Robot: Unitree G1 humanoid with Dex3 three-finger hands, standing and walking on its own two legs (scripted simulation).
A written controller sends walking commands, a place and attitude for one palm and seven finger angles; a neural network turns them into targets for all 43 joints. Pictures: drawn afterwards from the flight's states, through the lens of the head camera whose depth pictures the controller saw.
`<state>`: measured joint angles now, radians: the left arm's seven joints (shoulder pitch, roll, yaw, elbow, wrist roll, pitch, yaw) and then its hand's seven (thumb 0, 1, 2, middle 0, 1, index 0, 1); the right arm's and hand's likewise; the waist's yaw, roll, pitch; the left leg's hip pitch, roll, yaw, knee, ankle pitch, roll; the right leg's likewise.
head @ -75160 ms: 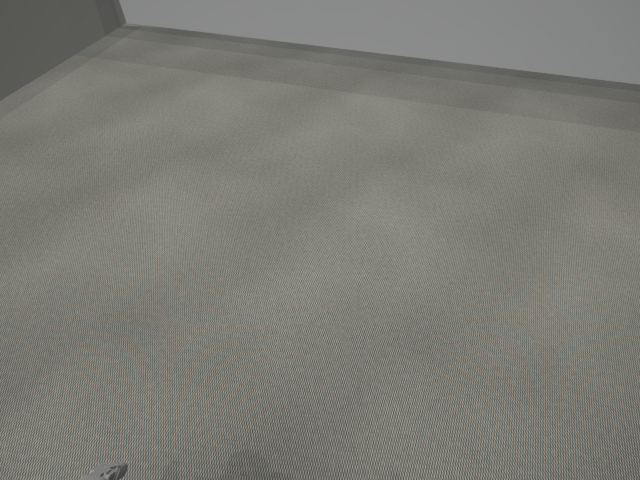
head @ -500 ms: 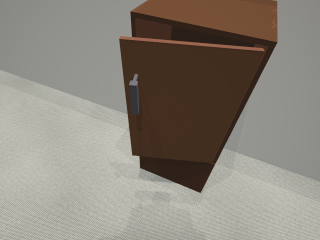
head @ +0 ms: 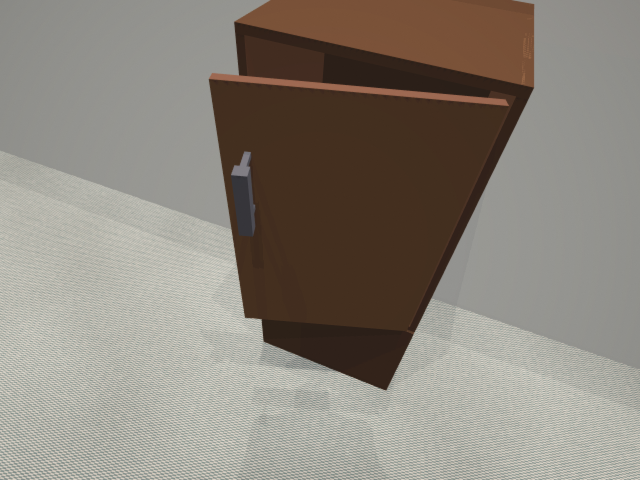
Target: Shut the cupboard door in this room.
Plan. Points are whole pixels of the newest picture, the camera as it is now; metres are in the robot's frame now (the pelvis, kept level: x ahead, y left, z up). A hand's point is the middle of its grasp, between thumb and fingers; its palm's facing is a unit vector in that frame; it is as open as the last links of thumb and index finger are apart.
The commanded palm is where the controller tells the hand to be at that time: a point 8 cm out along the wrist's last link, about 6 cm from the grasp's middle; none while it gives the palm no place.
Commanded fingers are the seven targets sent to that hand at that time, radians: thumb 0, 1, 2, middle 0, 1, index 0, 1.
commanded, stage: shuffle to correct the standing spot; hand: left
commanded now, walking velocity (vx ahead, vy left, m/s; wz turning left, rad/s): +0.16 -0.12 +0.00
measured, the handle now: (246, 194) +0.50 +0.15 +0.07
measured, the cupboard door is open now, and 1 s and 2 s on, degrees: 18 18 18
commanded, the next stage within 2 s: come to a stop and stand still in 0.10 s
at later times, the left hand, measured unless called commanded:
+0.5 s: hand out of the picture +0.08 +0.13 -0.18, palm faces +0.05 -0.99 -0.16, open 7.3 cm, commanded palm none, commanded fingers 0.00 0.90 0.90 -0.20 -0.30 -0.20 -0.30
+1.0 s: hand out of the picture +0.11 +0.16 -0.15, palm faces -0.01 -0.97 -0.25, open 7.4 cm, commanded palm none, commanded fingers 0.00 0.90 0.90 -0.20 -0.30 -0.20 -0.30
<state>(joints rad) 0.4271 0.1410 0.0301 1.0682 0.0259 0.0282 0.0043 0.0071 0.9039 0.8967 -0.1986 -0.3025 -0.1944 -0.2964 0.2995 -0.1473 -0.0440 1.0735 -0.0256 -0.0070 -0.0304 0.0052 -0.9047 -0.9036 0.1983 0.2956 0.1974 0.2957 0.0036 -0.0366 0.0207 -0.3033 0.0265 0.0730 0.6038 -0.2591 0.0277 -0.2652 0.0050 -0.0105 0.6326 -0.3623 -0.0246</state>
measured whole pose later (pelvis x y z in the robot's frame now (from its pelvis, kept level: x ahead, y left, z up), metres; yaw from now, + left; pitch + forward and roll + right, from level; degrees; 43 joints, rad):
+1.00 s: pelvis +0.05 -0.03 +0.00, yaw -1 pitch -1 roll +0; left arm 0.28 0.19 0.00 0.93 0.02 0.00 0.03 0.01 0.90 0.90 -0.20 -0.30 -0.20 -0.30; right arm 0.26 -0.19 -0.02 0.95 -0.02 0.02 0.00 0.00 -0.92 -0.90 0.20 0.30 0.20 0.30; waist -0.01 0.02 0.00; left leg -0.31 0.01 0.11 0.55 -0.22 0.04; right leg -0.26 -0.04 -0.07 0.59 -0.31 -0.01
